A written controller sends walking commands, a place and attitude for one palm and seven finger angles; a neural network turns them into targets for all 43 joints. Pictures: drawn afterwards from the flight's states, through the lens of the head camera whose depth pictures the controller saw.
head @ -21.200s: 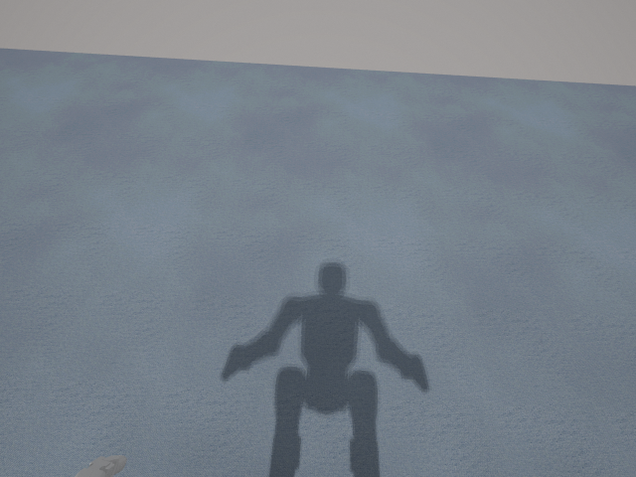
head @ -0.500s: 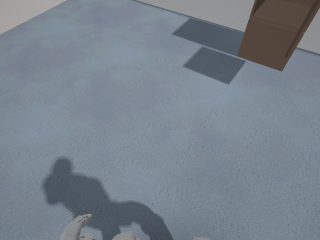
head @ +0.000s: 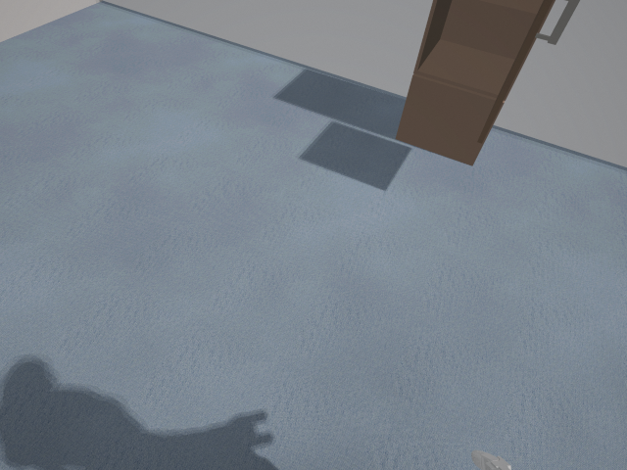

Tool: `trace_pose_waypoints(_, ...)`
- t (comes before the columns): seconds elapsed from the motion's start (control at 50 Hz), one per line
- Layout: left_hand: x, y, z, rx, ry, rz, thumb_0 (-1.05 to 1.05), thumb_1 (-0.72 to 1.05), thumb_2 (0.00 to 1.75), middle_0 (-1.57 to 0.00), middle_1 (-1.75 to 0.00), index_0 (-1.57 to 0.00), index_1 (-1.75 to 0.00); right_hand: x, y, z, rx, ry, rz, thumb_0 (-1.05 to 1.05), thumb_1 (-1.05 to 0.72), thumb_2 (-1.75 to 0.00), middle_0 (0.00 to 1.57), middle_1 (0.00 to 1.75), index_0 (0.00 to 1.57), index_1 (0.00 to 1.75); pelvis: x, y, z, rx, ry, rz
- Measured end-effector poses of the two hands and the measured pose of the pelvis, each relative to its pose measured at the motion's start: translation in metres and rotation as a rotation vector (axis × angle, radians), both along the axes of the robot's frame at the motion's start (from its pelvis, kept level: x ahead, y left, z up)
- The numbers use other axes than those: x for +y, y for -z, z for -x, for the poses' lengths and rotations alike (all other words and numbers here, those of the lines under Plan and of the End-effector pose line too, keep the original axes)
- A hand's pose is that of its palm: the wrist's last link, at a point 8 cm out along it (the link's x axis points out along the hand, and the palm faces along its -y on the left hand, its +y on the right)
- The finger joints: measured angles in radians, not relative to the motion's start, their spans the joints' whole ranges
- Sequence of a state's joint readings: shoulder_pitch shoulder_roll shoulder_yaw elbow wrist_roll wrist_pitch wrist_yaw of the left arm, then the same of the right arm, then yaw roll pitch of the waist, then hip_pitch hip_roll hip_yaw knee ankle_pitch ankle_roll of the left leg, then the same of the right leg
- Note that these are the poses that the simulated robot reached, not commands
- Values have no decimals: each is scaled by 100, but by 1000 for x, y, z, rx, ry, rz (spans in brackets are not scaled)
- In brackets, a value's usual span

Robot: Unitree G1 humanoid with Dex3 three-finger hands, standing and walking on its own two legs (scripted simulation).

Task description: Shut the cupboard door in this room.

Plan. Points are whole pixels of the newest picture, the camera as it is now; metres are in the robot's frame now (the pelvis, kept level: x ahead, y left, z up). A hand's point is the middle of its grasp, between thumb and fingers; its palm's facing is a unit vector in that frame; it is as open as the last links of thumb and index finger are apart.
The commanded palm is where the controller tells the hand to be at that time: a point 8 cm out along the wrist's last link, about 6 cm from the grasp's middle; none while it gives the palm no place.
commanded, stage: turn or walk to find it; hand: left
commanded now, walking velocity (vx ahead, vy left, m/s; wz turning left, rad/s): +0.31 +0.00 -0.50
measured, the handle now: (555, 18) +1.30 -0.56 +0.06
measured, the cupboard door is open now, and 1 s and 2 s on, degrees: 89 89 89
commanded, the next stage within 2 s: stand and wait in 1.40 s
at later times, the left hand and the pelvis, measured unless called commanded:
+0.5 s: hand (292, 340) +0.35 +0.07 -0.18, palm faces -0.36 -0.92 -0.18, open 7.4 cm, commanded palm none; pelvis +0.16 -0.06 -0.02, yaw -17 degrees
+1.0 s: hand (316, 329) +0.37 +0.03 -0.16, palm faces -0.27 -0.94 -0.22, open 7.3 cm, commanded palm none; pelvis +0.36 -0.15 +0.01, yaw -22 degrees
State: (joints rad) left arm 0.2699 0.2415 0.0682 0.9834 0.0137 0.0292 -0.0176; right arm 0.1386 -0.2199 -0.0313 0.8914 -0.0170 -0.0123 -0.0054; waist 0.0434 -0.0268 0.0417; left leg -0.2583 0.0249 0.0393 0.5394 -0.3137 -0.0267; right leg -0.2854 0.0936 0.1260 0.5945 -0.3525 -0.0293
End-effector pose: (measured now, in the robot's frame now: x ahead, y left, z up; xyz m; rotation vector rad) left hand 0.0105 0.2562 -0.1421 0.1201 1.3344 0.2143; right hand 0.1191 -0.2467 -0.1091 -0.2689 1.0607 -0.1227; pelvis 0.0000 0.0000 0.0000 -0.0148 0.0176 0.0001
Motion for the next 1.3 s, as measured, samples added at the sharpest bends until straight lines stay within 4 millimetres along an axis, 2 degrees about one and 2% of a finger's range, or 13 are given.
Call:
trace_pose_waypoints(0.1,17,-7,-32,17,71,16,1,91,90,-20,-30,-20,-30,9,-9,29,37,84,3,0,-91,-90,20,30,20,30,12,-10,-20,-18,64,18)
trace_pose_waypoints(0.26,6,-10,-131,-36,199,16,1,91,90,-20,-30,-20,-30,20,0,101,254,288,-32,1,-91,-90,20,30,20,30,7,-13,-66,-8,161,14)
trace_pose_waypoints(0.4,-65,0,-253,-87,381,52,1,91,90,-19,-30,-20,-30,36,11,150,478,475,-119,1,-91,-90,20,30,20,30,-23,0,-117,3,239,-3)
trace_pose_waypoints(0.5,-139,8,-347,-212,503,61,1,91,90,-20,-30,-20,-30,29,26,156,623,582,-202,1,-91,-90,20,30,20,30,-63,20,-161,-4,298,-15)
trace_pose_waypoints(0.56,-166,2,-373,-252,515,59,1,91,90,-20,-30,-20,-30,7,32,125,600,603,-221,1,-91,-90,20,30,20,30,-83,18,-180,-22,306,-25)
trace_pose_waypoints(0.64,-181,-12,-379,-205,505,36,0,91,90,-20,-30,-20,-30,-40,36,45,427,562,-201,1,-91,-90,20,30,20,30,-102,3,-207,-32,331,-35)
trace_pose_waypoints(0.8,-171,-34,-392,-127,451,-56,-1,94,90,-20,-30,-20,-30,-113,30,-118,107,473,-179,1,-92,-90,19,30,20,30,-131,-11,-267,-26,364,-35)
trace_pose_waypoints(0.94,-177,-24,-377,28,376,-44,0,92,90,-20,-30,-20,-30,-146,23,-226,21,400,-167,0,-92,-90,19,30,20,30,-149,-9,-327,-21,379,-25)
trace_pose_waypoints(1.06,-186,-13,-359,237,303,-8,0,91,90,-20,-30,-20,-30,-161,23,-319,6,333,-142,1,-91,-90,19,30,20,30,-159,-1,-389,-12,389,-19)
trace_pose_waypoints(1.12,-189,-7,-363,343,285,13,0,91,90,-20,-30,-20,-30,-165,26,-364,-19,323,-119,1,-91,-90,19,30,20,30,-162,8,-426,-13,392,-15)
trace_pose_waypoints(1.16,-190,-2,-377,391,290,28,1,91,90,-20,-30,-20,-30,-167,27,-381,-40,339,-100,1,-91,-90,19,30,20,30,-163,13,-449,-20,402,-9)
trace_pose_waypoints(1.2,-193,0,-406,386,312,35,1,91,90,-20,-30,-20,-30,-166,26,-383,-34,377,-97,0,-91,-90,20,30,20,30,-165,11,-468,-31,421,-12)
trace_pose_waypoints(1.3,-213,3,-522,212,393,47,1,91,90,-20,-30,-20,-30,-162,20,-352,98,510,-82,-1,-94,-90,20,30,20,30,-173,-2,-509,-39,429,-8)
